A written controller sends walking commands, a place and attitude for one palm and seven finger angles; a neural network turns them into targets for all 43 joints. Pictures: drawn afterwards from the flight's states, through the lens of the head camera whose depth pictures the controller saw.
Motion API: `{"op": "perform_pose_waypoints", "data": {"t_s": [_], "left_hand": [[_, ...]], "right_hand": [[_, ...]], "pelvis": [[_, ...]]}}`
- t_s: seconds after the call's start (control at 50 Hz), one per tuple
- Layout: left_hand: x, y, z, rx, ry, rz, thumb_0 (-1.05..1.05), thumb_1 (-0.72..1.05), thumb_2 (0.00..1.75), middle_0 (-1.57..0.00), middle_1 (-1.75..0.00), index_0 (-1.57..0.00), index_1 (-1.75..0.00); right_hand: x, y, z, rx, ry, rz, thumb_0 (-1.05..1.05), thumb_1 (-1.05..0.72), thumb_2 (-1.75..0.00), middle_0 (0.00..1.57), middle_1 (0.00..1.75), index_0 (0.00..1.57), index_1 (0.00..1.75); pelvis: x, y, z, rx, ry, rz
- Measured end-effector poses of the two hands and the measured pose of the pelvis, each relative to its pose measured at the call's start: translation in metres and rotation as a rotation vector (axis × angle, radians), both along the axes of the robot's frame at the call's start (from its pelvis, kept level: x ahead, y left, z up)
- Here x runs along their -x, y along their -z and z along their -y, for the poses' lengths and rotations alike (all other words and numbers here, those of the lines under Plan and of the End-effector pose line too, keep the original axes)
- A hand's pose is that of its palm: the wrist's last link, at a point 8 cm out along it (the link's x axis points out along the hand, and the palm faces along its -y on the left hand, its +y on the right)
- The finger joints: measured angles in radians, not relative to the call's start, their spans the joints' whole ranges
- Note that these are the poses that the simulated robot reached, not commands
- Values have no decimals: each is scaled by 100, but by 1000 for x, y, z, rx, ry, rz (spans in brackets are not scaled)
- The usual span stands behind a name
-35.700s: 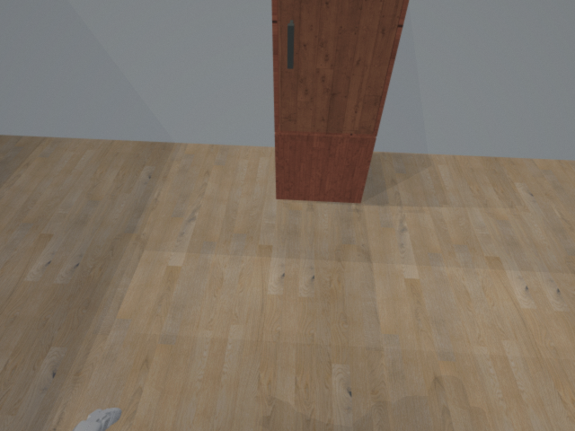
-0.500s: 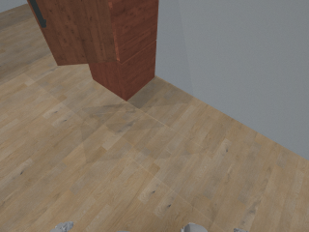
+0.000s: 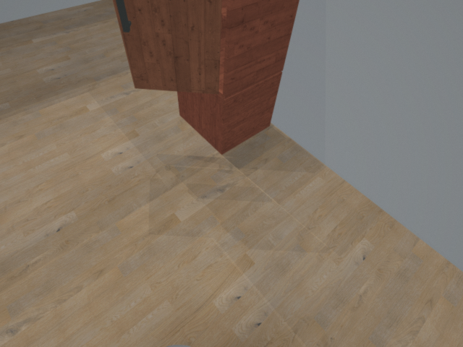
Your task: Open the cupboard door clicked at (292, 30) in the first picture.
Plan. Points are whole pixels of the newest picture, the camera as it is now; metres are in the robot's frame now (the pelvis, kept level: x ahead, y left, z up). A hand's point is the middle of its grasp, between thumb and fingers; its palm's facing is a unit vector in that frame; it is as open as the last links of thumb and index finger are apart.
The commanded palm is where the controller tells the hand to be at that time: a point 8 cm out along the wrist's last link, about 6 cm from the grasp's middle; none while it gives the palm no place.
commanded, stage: take the last steps up to it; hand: left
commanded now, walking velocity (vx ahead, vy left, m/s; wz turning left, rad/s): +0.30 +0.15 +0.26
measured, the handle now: (123, 8) +1.10 +0.46 +0.02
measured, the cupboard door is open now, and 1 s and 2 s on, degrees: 48 48 48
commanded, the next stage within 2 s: come to a stop and stand still in 1.52 s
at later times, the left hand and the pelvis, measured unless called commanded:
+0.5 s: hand out of the picture +0.07 +0.17 -0.14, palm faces +0.21 -0.96 -0.19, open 7.3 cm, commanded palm none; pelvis +0.11 +0.00 +0.02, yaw +8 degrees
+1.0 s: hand (106, 229) +0.35 +0.31 -0.14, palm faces +0.15 -0.97 -0.21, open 7.3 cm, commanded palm none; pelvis +0.28 +0.11 +0.02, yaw +7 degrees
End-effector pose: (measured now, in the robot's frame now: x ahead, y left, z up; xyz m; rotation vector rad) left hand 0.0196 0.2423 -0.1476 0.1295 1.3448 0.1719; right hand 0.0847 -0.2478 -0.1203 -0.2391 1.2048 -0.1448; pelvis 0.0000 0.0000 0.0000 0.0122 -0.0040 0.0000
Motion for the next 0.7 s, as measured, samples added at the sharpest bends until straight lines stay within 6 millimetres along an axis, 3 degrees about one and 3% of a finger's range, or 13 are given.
{"op": "perform_pose_waypoints", "data": {"t_s": [0.08, 0.22, 0.28, 0.32, 0.4, 0.5, 0.62, 0.66, 0.7], "left_hand": [[-7, -11, -8, -8, -11, -6, 1, 91, 90, -20, -30, -20, -30], [-56, -34, -4, -44, -16, 115, 1, 91, 90, -20, -30, -20, -30], [-72, -30, 0, -75, -27, 175, 1, 91, 90, -20, -30, -20, -30], [-72, -32, 5, -80, -63, 178, 0, 91, 90, -20, -30, -20, -30], [-57, -36, 14, -58, -115, 101, 0, 91, 90, -20, -30, -20, -30], [-37, -34, 22, 4, -168, -35, 0, 91, 90, -20, -30, -20, -30], [-19, -17, 6, 61, -268, -177, 0, 90, 90, -20, -30, -21, -30], [-20, -5, -8, 78, -281, -222, 0, 90, 90, -20, -30, -21, -30], [-31, 3, -25, 79, -274, -251, 1, 91, 90, -20, -30, -21, -30]], "right_hand": [[3, -4, -8, -10, -14, -9, 0, -91, -90, 20, 30, 20, 30], [17, 10, -6, -64, -13, -117, 0, -91, -90, 20, 30, 20, 30], [12, 27, 2, -84, -11, -156, 0, -90, -90, 20, 30, 20, 30], [2, 29, 6, -83, -34, -185, 0, -91, -90, 20, 30, 20, 30], [-41, 17, 7, -77, -57, -164, 0, -91, -90, 20, 30, 20, 30], [-113, -1, -10, -67, -106, -86, 0, -91, -90, 19, 30, 20, 30], [-211, -1, -65, -53, -224, 3, 0, -91, -90, 19, 30, 20, 30], [-241, 5, -87, -42, -250, 62, 0, -91, -90, 19, 30, 20, 30], [-257, 7, -106, -38, -246, 103, 0, -91, -90, 19, 30, 20, 30]], "pelvis": [[-7, -8, -1, 13, -17, -8], [-30, -13, 8, 13, -57, -10], [-45, -1, 17, -12, -76, -8], [-54, -1, 17, -2, -104, 6], [-78, -13, 12, -9, -125, -1], [-111, -21, -4, -28, -145, -20], [-155, -9, -43, -13, -172, -21], [-172, 4, -61, 8, -170, -16], [-182, 9, -73, 3, -168, -2]]}}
